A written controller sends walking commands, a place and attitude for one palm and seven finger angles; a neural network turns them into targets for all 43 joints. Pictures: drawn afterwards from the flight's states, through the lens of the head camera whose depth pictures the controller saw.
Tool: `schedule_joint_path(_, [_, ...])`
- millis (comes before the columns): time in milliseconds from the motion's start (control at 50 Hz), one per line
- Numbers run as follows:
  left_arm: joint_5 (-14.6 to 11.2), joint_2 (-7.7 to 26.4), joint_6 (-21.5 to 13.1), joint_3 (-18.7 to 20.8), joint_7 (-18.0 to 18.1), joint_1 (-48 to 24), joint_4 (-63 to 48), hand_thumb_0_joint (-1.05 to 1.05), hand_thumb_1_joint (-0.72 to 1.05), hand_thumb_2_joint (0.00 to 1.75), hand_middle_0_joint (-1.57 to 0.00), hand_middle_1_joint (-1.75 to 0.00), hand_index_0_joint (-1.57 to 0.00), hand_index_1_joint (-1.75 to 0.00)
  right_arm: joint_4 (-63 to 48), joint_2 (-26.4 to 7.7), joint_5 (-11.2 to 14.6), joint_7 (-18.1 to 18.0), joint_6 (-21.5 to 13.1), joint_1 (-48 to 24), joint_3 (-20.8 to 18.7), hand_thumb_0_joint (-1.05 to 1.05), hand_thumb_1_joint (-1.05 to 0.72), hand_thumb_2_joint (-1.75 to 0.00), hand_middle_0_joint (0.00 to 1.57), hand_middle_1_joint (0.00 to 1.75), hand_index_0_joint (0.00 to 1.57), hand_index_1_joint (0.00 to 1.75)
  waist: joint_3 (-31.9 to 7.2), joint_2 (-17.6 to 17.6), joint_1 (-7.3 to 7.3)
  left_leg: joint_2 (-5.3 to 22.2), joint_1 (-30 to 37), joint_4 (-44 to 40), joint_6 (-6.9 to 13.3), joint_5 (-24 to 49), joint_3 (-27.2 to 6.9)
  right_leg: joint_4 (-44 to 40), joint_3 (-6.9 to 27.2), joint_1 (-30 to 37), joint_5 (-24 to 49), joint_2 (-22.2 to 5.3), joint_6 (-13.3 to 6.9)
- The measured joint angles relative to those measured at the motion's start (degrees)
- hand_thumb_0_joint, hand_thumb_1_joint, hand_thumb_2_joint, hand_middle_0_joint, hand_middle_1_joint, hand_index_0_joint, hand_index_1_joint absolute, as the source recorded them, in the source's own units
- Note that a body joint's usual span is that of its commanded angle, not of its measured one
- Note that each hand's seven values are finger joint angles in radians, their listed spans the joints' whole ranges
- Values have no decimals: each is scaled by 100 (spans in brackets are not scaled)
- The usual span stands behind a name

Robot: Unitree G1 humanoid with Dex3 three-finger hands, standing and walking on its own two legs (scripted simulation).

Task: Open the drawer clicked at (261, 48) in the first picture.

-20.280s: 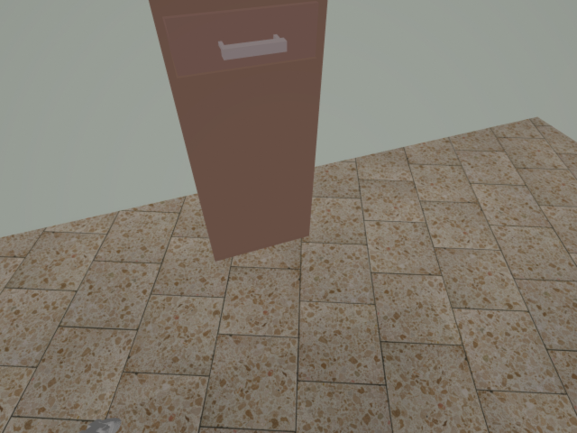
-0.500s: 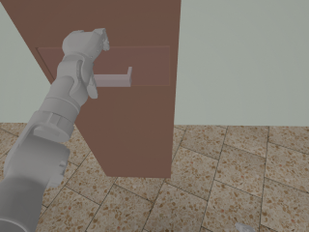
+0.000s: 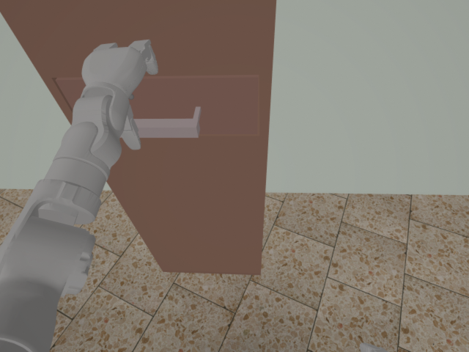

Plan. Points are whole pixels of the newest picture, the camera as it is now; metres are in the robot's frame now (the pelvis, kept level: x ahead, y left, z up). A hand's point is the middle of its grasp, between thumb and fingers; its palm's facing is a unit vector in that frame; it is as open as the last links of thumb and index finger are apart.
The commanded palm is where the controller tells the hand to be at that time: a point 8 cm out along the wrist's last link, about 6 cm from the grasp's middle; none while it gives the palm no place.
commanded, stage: lower the fingers behind the handle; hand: left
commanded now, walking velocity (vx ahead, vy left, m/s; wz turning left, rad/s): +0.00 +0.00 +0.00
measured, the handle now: (159, 120) +0.52 +0.16 +0.13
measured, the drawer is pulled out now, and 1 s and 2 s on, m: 0.00 0.00 0.00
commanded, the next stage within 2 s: close the thumb around the handle in 1.58 s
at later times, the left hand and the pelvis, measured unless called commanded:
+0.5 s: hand (132, 122) +0.47 +0.19 +0.16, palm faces +0.07 -0.06 -1.00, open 14.0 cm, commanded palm +0.44 +0.19 +0.21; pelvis +0.00 +0.00 +0.00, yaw +1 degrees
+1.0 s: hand (140, 140) +0.46 +0.19 +0.12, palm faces +0.02 -0.01 -1.00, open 13.9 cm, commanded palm +0.44 +0.18 +0.18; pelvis +0.00 +0.00 -0.01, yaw +0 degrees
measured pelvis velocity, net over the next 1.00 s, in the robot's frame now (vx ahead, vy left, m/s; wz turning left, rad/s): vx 0.00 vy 0.00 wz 0.01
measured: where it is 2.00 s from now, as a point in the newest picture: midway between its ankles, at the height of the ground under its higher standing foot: outside the picture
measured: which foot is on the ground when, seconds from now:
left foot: down 0.00-1.00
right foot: down 0.00-1.00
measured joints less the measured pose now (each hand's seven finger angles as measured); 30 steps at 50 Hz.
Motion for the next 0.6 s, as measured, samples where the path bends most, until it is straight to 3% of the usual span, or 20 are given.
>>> schedule_joint_path(60, [89, -78, 489, -314, -347, -172, 196, 0, -49, 30, -32, -120, -37, -124, -50, -1, 60, 45, 133, 19, 29, 1, -91, -90, 20, 30, 20, 30, -65, 4, 2, -15, 27, -5, -5, -1, -61, -39, -60, 58, -6, -11, -4])
schedule_joint_path(100, [69, -126, 593, -359, -672, -114, 275, 0, -49, 30, -32, -120, -36, -124, -107, -8, 88, 34, 212, 3, 72, 1, -91, -90, 20, 30, 20, 30, -65, -14, -36, -20, 70, -4, -7, -9, -83, -46, -80, 108, -16, -14, -7])
schedule_joint_path(140, [8, -116, 475, -360, -997, 42, 282, 0, -49, 30, -31, -120, -35, -124, -185, -7, 92, -19, 245, -12, 109, 1, -91, -90, 20, 30, 20, 30, -27, -56, -94, -20, 111, 5, -12, -19, -94, -36, -92, 150, -29, -12, -16])
schedule_joint_path(200, [-65, -61, -71, -355, -1304, 398, 4, 0, -49, 30, -32, -120, -34, -122, -327, -8, 56, -121, 205, 18, 87, 1, -91, -90, 20, 30, 20, 30, 71, -132, -135, -7, 120, 50, -18, -38, -106, -13, -107, 170, -39, 3, -35])
schedule_joint_path(300, [-77, 201, -1059, -39, -932, 958, -630, 0, -49, 30, -32, -120, -26, -116, -445, -58, -56, -225, 65, 142, -83, 1, -91, -90, 20, 30, 20, 30, 175, -145, -95, 28, -5, 165, -22, -93, -74, 56, -82, 58, -53, 38, -47])
schedule_joint_path(360, [-176, 210, -1233, 21, -527, 984, -781, 0, -49, 30, -32, -120, -26, -115, -337, -104, -67, -170, 9, 255, -198, 1, -91, -90, 20, 30, 20, 30, 171, -101, 2, 13, -114, 225, -18, -111, -93, 100, -107, -36, -77, 26, -35])
schedule_joint_path(420, [-159, 123, -1050, 19, -138, 839, -747, 0, -49, 30, -32, -120, -28, -116, -141, -121, -67, -66, 31, 308, -242, 1, -91, -90, 20, 30, 20, 30, 107, -56, 92, -7, -209, 264, -9, -119, -107, 139, -127, -124, -97, 8, -19])
schedule_joint_path(480, [-85, -24, -581, -64, 59, 582, -401, 0, -49, 30, -32, -120, -29, -118, 33, -91, -41, 27, 108, 288, -214, 1, -91, -90, 20, 30, 20, 30, 21, -29, 113, -22, -267, 281, 0, -120, -114, 162, -138, -182, -109, -6, -5])
schedule_joint_path(540, [11, -131, -128, -171, -15, 438, -28, 0, -49, 30, -32, -120, -30, -119, 70, -30, -18, 66, 198, 237, -142, 1, -91, -90, 20, 30, 20, 30, -37, -18, 50, -20, -282, 284, 9, -124, -98, 172, -123, -203, -109, -6, 3])
schedule_joint_path(600, [53, -206, 22, -265, -262, 513, 71, 0, -49, 30, -32, -120, -30, -119, -17, 35, -13, 59, 255, 219, -98, 1, -91, -90, 20, 30, 20, 30, -60, -17, -43, -13, -257, 280, 19, -129, -78, 167, -102, -184, -106, -1, 8])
